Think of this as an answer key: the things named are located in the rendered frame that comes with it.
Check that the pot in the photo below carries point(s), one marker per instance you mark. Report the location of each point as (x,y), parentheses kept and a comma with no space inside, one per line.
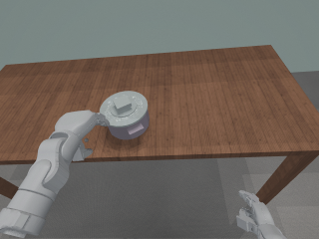
(131,131)

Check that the robot left forearm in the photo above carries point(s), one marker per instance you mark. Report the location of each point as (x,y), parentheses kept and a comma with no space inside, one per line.
(26,212)

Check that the right robot hand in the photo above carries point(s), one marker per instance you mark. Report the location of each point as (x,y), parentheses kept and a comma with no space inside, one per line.
(259,214)

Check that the left robot hand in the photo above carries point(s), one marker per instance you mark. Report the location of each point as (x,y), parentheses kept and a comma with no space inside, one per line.
(81,123)

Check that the lid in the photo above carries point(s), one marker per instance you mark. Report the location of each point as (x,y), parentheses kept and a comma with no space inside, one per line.
(127,116)

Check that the table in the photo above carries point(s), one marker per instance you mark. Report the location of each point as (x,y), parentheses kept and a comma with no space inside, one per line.
(214,103)

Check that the knob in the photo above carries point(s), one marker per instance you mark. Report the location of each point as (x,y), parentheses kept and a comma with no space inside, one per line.
(122,103)

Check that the robot right forearm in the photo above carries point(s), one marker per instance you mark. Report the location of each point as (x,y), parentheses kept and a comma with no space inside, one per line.
(269,231)

